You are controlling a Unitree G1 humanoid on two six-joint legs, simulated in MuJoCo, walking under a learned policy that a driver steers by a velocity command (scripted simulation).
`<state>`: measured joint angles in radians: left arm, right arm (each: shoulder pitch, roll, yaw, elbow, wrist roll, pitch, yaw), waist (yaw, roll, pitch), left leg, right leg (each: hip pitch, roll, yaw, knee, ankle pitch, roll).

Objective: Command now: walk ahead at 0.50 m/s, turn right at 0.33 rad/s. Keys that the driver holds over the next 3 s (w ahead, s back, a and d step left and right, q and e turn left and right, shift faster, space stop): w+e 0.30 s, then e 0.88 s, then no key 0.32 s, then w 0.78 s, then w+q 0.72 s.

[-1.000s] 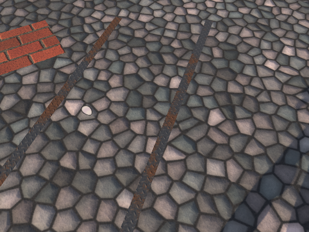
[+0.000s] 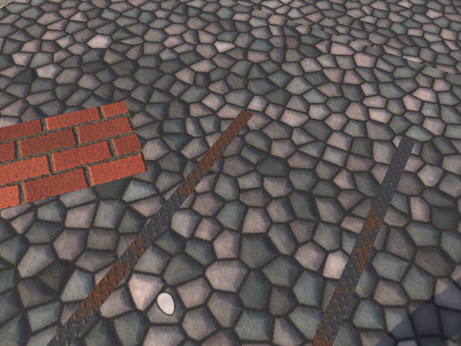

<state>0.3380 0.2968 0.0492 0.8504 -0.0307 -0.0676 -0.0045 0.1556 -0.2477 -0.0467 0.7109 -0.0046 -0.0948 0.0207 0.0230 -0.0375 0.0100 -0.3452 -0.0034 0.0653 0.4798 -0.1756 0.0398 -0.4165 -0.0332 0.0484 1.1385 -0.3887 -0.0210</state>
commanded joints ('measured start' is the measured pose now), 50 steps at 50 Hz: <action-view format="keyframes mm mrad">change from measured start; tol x32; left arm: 1 -8 71 28 -78 0 8 3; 50 -100 173 85 -272 14 117 34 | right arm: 1 60 -94 -31 -9 -8 -20 0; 50 -49 -149 -45 -81 -8 67 -53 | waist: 1 -26 154 -43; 16 -92 83 93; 23 80 -43 -488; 50 1 154 -89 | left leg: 1 227 267 -263 -299 72 158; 15 410 296 89 -296 327 110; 19 416 260 146 82 954 44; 20 314 210 164 299 849 -1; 22 -307 -64 -16 983 -530 -118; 23 -322 -5 -182 1012 -479 -98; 50 223 293 -340 -100 401 153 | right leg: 1 -234 -98 56 26 113 9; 16 -306 -49 -87 -489 329 -37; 20 214 104 -152 -634 399 -126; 22 805 -371 648 -649 964 -450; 29 158 -146 226 -795 831 -281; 42 193 -88 410 -700 450 -190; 47 -213 147 105 -64 -287 37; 50 -238 87 84 108 -106 92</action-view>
